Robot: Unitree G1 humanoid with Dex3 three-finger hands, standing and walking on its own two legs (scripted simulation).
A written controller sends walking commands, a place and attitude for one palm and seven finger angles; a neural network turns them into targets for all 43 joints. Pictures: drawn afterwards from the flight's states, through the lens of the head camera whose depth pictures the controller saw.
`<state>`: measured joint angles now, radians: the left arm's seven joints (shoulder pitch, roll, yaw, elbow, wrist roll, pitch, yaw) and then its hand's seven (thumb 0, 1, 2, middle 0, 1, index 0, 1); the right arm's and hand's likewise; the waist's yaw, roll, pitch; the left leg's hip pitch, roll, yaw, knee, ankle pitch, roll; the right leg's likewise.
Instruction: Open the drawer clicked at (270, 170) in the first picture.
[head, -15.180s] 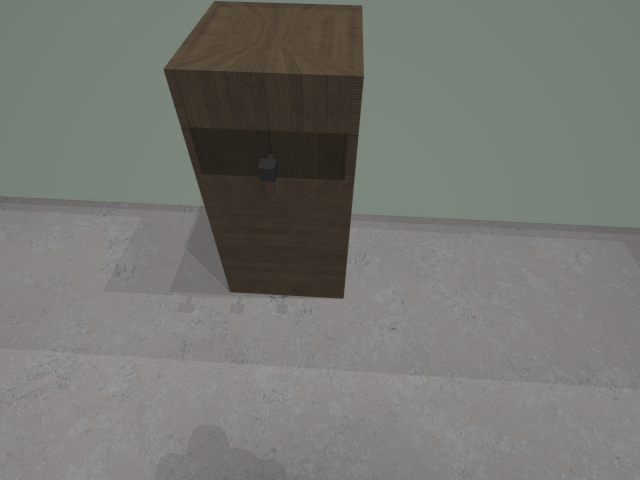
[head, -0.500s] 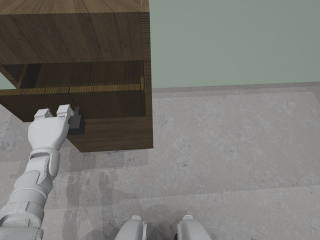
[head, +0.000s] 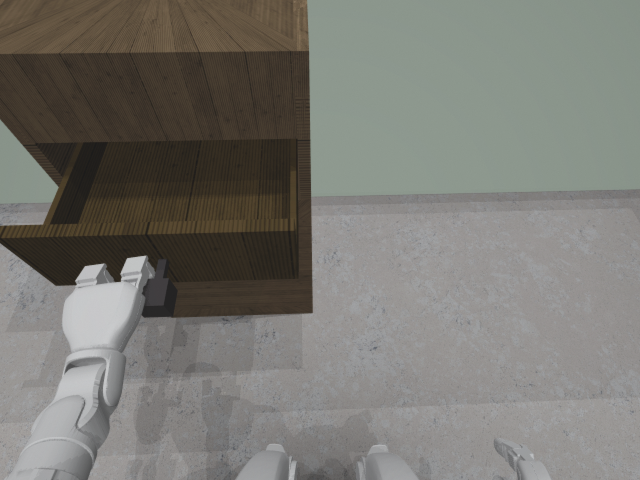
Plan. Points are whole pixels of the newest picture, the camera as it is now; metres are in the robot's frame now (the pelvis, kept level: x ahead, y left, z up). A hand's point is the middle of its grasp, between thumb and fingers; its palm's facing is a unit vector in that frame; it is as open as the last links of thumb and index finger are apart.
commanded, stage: pull the drawer open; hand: left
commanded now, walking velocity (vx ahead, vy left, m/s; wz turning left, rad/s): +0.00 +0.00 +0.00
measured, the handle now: (159, 285) +0.37 +0.25 -0.04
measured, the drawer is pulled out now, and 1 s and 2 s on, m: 0.17 0.30 0.30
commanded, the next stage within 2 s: open the thumb to release the handle in 1.22 s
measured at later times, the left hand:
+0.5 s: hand (113, 370) +0.25 +0.28 -0.05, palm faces -0.02 -0.02 -1.00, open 5.1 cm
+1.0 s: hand (99, 429) +0.18 +0.27 -0.05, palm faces -0.04 -0.02 -1.00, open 5.2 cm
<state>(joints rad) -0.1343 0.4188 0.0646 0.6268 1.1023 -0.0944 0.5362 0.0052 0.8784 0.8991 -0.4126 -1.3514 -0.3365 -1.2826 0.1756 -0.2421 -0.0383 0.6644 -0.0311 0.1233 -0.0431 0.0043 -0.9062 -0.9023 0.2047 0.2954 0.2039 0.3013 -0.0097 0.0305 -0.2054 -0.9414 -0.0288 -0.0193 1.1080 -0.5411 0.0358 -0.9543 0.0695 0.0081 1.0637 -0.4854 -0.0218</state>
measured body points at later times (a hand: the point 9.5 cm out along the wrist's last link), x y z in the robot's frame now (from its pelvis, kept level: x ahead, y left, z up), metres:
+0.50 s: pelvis +0.00 -0.01 +0.00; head +0.08 -0.01 +0.44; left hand +0.25 +0.28 +0.01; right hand +0.17 -0.25 -0.12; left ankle -0.01 +0.10 -0.66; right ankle +0.01 -0.11 -0.66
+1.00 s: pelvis +0.00 -0.01 -0.01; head +0.08 -0.01 +0.43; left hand +0.18 +0.27 +0.01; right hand +0.20 -0.25 -0.12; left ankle -0.01 +0.10 -0.66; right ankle +0.01 -0.11 -0.66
